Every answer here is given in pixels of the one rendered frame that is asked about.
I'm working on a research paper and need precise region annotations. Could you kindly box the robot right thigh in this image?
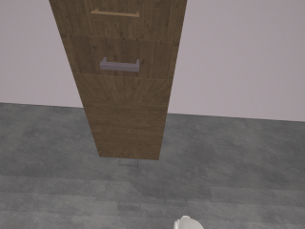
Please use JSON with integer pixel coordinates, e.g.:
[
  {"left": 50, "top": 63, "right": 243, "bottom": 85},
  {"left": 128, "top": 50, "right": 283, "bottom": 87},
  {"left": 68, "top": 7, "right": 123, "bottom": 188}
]
[{"left": 173, "top": 218, "right": 204, "bottom": 229}]

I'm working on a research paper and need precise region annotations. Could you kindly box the cabinet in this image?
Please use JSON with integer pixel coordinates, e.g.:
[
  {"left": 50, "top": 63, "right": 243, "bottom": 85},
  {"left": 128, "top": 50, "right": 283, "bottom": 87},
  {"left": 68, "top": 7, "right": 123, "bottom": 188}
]
[{"left": 49, "top": 0, "right": 188, "bottom": 160}]

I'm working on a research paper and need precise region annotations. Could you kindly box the handle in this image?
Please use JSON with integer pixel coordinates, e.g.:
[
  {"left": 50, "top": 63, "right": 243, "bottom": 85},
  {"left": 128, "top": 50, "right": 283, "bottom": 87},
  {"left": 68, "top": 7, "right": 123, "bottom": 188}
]
[
  {"left": 99, "top": 57, "right": 140, "bottom": 72},
  {"left": 91, "top": 10, "right": 140, "bottom": 24}
]

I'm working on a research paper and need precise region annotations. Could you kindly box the drawer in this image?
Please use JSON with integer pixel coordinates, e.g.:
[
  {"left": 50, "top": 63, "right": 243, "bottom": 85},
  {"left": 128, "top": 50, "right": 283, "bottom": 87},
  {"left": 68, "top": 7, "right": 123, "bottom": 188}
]
[{"left": 67, "top": 33, "right": 173, "bottom": 80}]

